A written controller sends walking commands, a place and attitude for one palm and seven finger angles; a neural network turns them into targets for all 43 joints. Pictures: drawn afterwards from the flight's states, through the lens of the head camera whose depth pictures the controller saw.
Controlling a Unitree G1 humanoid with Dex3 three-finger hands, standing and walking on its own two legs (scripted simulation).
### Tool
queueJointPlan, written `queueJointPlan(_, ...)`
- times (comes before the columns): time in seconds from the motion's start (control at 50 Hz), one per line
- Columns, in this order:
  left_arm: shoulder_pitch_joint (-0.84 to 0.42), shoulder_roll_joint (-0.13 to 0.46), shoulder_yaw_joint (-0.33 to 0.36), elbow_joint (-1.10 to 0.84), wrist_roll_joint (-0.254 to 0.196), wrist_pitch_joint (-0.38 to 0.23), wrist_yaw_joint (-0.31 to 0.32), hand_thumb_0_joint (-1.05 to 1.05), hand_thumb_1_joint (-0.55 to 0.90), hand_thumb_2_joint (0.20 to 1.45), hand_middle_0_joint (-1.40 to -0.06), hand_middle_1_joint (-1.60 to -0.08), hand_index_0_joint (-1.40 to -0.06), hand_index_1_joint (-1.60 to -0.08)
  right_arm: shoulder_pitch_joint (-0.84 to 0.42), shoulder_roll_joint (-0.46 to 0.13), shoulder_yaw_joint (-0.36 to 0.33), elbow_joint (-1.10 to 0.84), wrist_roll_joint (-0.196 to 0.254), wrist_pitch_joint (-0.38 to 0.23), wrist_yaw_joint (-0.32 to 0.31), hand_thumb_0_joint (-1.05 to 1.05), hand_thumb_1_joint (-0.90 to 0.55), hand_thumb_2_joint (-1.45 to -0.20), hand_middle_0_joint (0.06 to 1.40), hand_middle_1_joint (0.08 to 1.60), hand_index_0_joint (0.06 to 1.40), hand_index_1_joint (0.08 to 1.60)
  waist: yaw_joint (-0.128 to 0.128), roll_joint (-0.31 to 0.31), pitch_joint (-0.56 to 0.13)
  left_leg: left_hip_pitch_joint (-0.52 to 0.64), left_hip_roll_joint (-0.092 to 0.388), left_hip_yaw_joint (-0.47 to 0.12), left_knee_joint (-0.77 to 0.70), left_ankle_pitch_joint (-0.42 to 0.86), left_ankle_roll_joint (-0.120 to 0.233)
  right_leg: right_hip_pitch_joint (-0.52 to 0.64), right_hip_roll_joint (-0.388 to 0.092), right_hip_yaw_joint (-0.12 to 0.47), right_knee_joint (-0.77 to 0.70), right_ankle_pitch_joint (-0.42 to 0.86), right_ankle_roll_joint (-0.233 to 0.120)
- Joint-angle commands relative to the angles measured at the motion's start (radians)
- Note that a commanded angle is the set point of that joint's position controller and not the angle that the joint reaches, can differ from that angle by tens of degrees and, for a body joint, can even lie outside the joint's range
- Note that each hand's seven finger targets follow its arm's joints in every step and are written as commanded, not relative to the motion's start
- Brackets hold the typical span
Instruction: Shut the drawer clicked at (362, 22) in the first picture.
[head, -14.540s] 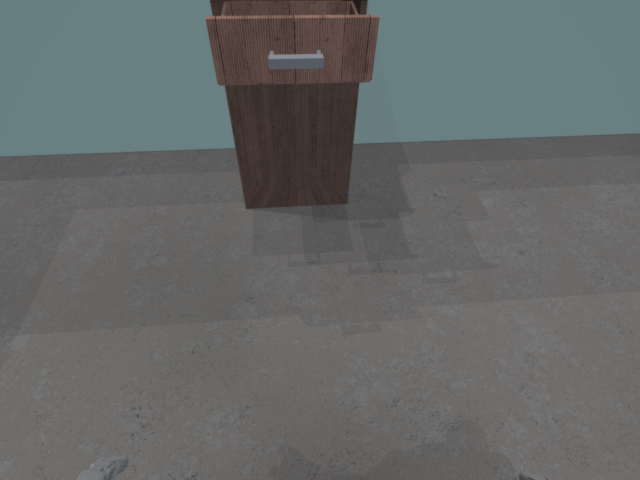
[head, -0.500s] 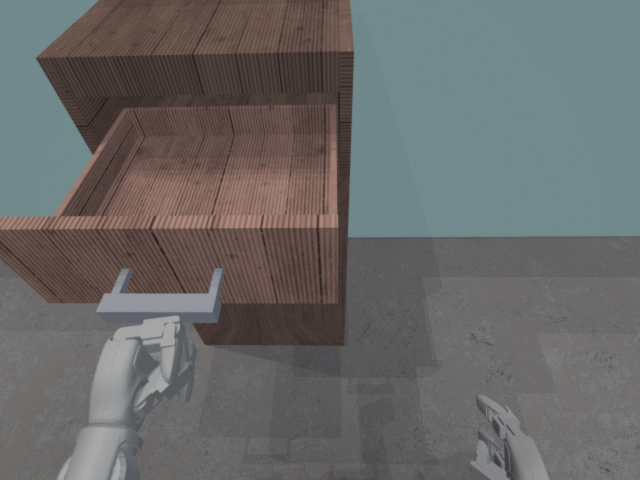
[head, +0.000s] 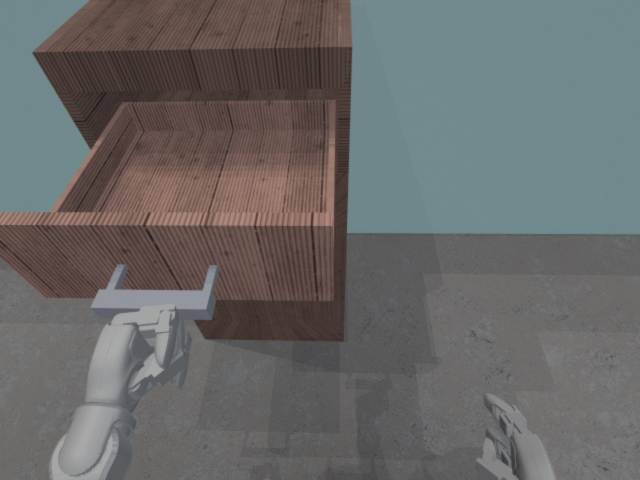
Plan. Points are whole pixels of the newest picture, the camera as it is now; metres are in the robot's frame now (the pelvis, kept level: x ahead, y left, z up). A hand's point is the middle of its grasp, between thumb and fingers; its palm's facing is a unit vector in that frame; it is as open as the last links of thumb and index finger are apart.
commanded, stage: push the drawer shut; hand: left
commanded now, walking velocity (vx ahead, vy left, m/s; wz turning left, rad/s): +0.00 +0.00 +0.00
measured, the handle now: (160, 288) +0.32 +0.21 +0.08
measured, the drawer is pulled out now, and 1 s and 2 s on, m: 0.28 0.16 0.05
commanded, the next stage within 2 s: none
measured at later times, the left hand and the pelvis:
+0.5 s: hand (181, 322) +0.28 +0.18 +0.07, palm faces -0.01 -1.00 -0.05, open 2.9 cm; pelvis -0.03 +0.01 +0.00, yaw +1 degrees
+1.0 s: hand (201, 264) +0.37 +0.18 +0.07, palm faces -0.01 -1.00 -0.04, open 3.0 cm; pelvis -0.03 +0.02 +0.00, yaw -1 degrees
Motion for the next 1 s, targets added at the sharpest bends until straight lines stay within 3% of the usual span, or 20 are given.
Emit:
queueJointPlan(0.0,-0.211,0.112,0.084,-0.218,-0.026,-0.090,0.028,0.000,0.900,0.900,-1.400,-1.600,-1.400,-1.600,-0.064,-0.105,-0.044,-0.142,0.007,-0.059,0.001,0.000,-0.900,-0.900,0.200,0.300,0.200,0.300,-0.025,-0.051,-0.177,0.148,-0.056,-0.006,-0.070,0.242,0.049,0.039,0.011,0.067,-0.141,0.427,0.038)
queueJointPlan(0.04,-0.249,0.139,0.101,-0.193,-0.017,-0.100,0.034,0.000,0.900,0.900,-1.400,-1.600,-1.400,-1.600,-0.066,-0.113,-0.045,-0.132,0.006,-0.055,-0.001,0.000,-0.900,-0.900,0.200,0.300,0.200,0.300,-0.029,-0.077,-0.150,0.129,-0.054,-0.009,-0.073,0.211,0.050,0.026,0.012,0.072,-0.150,0.373,0.036)
queueJointPlan(0.16,-0.424,0.122,0.063,-0.128,-0.005,-0.100,0.031,0.000,0.900,0.900,-1.400,-1.600,-1.400,-1.600,-0.072,-0.116,-0.042,-0.108,0.009,-0.051,-0.009,0.000,-0.900,-0.900,0.200,0.300,0.200,0.300,-0.046,-0.022,-0.160,0.150,-0.054,-0.021,-0.087,0.147,0.049,-0.019,0.015,0.068,-0.157,0.259,0.028)
queueJointPlan(0.2,-0.495,0.114,0.042,-0.113,-0.009,-0.093,0.027,0.000,0.900,0.900,-1.400,-1.600,-1.400,-1.600,-0.075,-0.119,-0.041,-0.104,0.013,-0.053,-0.013,0.000,-0.900,-0.900,0.200,0.300,0.200,0.300,-0.057,-0.025,-0.177,0.157,-0.052,-0.028,-0.091,0.121,0.048,-0.031,0.016,0.067,-0.160,0.226,0.029)
queueJointPlan(0.24,-0.553,0.138,0.053,-0.068,-0.007,-0.086,0.034,0.000,0.900,0.900,-1.400,-1.600,-1.400,-1.600,-0.072,-0.127,-0.038,-0.092,0.014,-0.046,-0.020,0.000,-0.900,-0.900,0.200,0.300,0.200,0.300,-0.067,-0.076,-0.162,0.139,-0.050,-0.034,-0.095,0.084,0.052,-0.040,0.017,0.074,-0.175,0.173,0.032)
queueJointPlan(0.28,-0.628,0.114,0.023,-0.052,-0.011,-0.085,0.031,0.000,0.900,0.900,-1.400,-1.600,-1.400,-1.600,-0.080,-0.124,-0.036,-0.090,0.017,-0.048,-0.023,0.000,-0.900,-0.900,0.200,0.300,0.200,0.300,-0.072,-0.055,-0.174,0.149,-0.052,-0.034,-0.101,0.054,0.051,-0.052,0.016,0.080,-0.181,0.136,0.031)
queueJointPlan(0.34,-0.690,0.164,0.056,0.002,-0.006,-0.080,0.040,0.000,0.900,0.900,-1.400,-1.600,-1.400,-1.600,-0.075,-0.133,-0.033,-0.077,0.019,-0.044,-0.030,0.000,-0.900,-0.900,0.200,0.300,0.200,0.300,-0.069,-0.048,-0.189,0.149,-0.049,-0.039,-0.109,0.028,0.050,-0.050,0.018,0.079,-0.184,0.096,0.028)
queueJointPlan(0.38,-0.741,0.129,0.026,0.018,-0.007,-0.074,0.044,0.000,0.900,0.900,-1.400,-1.600,-1.400,-1.600,-0.077,-0.125,-0.028,-0.079,0.020,-0.044,-0.030,0.000,-0.900,-0.900,0.200,0.300,0.200,0.300,-0.071,-0.025,-0.205,0.168,-0.050,-0.043,-0.117,0.030,0.048,-0.051,0.018,0.071,-0.179,0.107,0.026)
queueJointPlan(0.44,-0.793,0.173,0.057,0.098,-0.003,-0.069,0.058,0.000,0.900,0.900,-1.400,-1.600,-1.400,-1.600,-0.071,-0.134,-0.026,-0.064,0.020,-0.037,-0.033,0.000,-0.900,-0.900,0.200,0.300,0.200,0.300,-0.070,-0.038,-0.175,0.143,-0.047,-0.046,-0.124,-0.001,0.047,-0.061,0.020,0.075,-0.190,0.071,0.026)
queueJointPlan(0.46,-0.814,0.157,0.048,0.120,-0.002,-0.069,0.060,0.000,0.900,0.900,-1.400,-1.600,-1.400,-1.600,-0.070,-0.130,-0.024,-0.067,0.020,-0.033,-0.031,0.000,-0.900,-0.900,0.200,0.300,0.200,0.300,-0.069,-0.041,-0.177,0.144,-0.049,-0.045,-0.128,-0.007,0.046,-0.059,0.019,0.075,-0.190,0.066,0.025)
queueJointPlan(0.58,-0.958,0.142,0.016,0.204,0.019,-0.073,0.083,0.000,0.900,0.900,-1.400,-1.600,-1.400,-1.600,-0.049,-0.134,-0.024,-0.061,0.021,-0.024,-0.024,0.000,-0.900,-0.900,0.200,0.300,0.200,0.300,-0.078,-0.019,-0.193,0.160,-0.049,-0.051,-0.138,-0.025,0.044,-0.075,0.022,0.068,-0.184,0.067,0.022)
queueJointPlan(0.64,-0.964,0.213,0.083,0.278,0.028,-0.079,0.091,0.000,0.900,0.900,-1.400,-1.600,-1.400,-1.600,-0.026,-0.144,-0.029,-0.048,0.015,-0.011,-0.021,0.000,-0.900,-0.900,0.200,0.300,0.200,0.300,-0.066,-0.061,-0.215,0.144,-0.046,-0.050,-0.135,0.006,0.047,-0.049,0.024,0.071,-0.183,0.087,0.024)
queueJointPlan(0.66,-0.981,0.210,0.084,0.269,0.030,-0.087,0.091,0.000,0.900,0.900,-1.400,-1.600,-1.400,-1.600,-0.024,-0.141,-0.030,-0.053,0.014,-0.007,-0.019,0.000,-0.900,-0.900,0.200,0.300,0.200,0.300,-0.061,-0.036,-0.238,0.153,-0.048,-0.047,-0.133,0.031,0.046,-0.037,0.023,0.074,-0.177,0.111,0.021)
queueJointPlan(0.68,-0.999,0.162,0.042,0.274,0.032,-0.088,0.087,0.000,0.900,0.900,-1.400,-1.600,-1.400,-1.600,-0.020,-0.135,-0.031,-0.055,0.016,-0.006,-0.014,0.000,-0.900,-0.900,0.200,0.300,0.200,0.300,-0.069,-0.032,-0.242,0.172,-0.048,-0.045,-0.134,0.044,0.045,-0.045,0.024,0.065,-0.174,0.130,0.021)
queueJointPlan(0.72,-1.033,0.162,0.047,0.297,0.031,-0.093,0.088,0.000,0.900,0.900,-1.400,-1.600,-1.400,-1.600,-0.011,-0.137,-0.034,-0.047,0.014,-0.002,-0.010,0.000,-0.900,-0.900,0.200,0.300,0.200,0.300,-0.069,0.003,-0.247,0.184,-0.047,-0.047,-0.133,0.045,0.041,-0.059,0.025,0.062,-0.171,0.138,0.018)
queueJointPlan(0.74,-1.031,0.191,0.072,0.335,0.035,-0.092,0.092,0.000,0.900,0.900,-1.400,-1.600,-1.400,-1.600,0.001,-0.143,-0.034,-0.043,0.012,0.004,-0.009,0.000,-0.900,-0.900,0.200,0.300,0.200,0.300,-0.068,-0.038,-0.235,0.160,-0.045,-0.051,-0.133,0.043,0.044,-0.053,0.028,0.061,-0.171,0.133,0.020)
queueJointPlan(0.82,-1.103,0.198,0.077,0.375,0.041,-0.104,0.092,0.000,0.900,0.900,-1.400,-1.600,-1.400,-1.600,0.020,-0.143,-0.039,-0.037,0.011,0.021,-0.005,0.000,-0.900,-0.900,0.200,0.300,0.200,0.300,-0.077,-0.028,-0.249,0.164,-0.046,-0.044,-0.127,0.066,0.044,-0.055,0.030,0.066,-0.168,0.163,0.020)
queueJointPlan(0.84,-1.096,0.216,0.095,0.411,0.045,-0.104,0.093,0.000,0.900,0.900,-1.400,-1.600,-1.400,-1.600,0.029,-0.146,-0.040,-0.033,0.009,0.026,-0.004,0.000,-0.900,-0.900,0.200,0.300,0.200,0.300,-0.077,-0.062,-0.237,0.147,-0.044,-0.046,-0.127,0.066,0.046,-0.052,0.032,0.065,-0.169,0.159,0.022)
queueJointPlan(0.92,-1.161,0.222,0.101,0.430,0.047,-0.115,0.084,0.000,0.900,0.900,-1.400,-1.600,-1.400,-1.600,0.049,-0.144,-0.043,-0.029,0.008,0.042,0.000,0.000,-0.900,-0.900,0.200,0.300,0.200,0.300,-0.080,-0.010,-0.283,0.168,-0.047,-0.038,-0.115,0.114,0.044,-0.044,0.031,0.069,-0.155,0.220,0.020)
queueJointPlan(0.98,-1.186,0.223,0.107,0.478,0.045,-0.119,0.077,0.000,0.900,0.900,-1.400,-1.600,-1.400,-1.600,0.062,-0.144,-0.045,-0.024,0.007,0.051,0.003,0.000,-0.900,-0.900,0.200,0.300,0.200,0.300,-0.086,-0.026,-0.278,0.162,-0.046,-0.039,-0.112,0.111,0.046,-0.054,0.035,0.069,-0.158,0.218,0.020)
